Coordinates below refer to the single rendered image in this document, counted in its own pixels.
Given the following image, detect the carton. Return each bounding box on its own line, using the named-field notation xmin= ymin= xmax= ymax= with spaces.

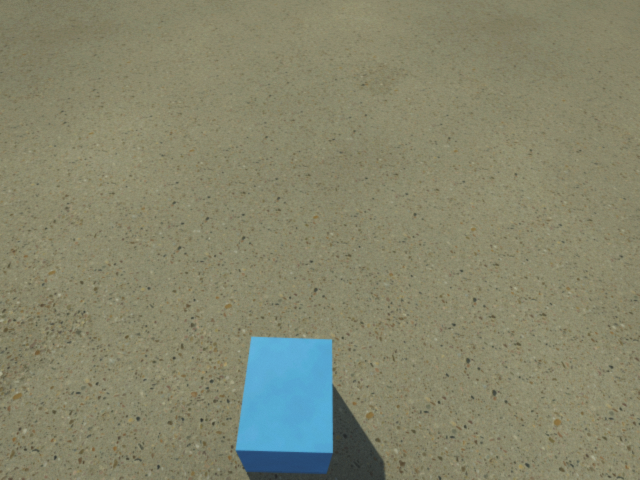
xmin=236 ymin=337 xmax=333 ymax=474

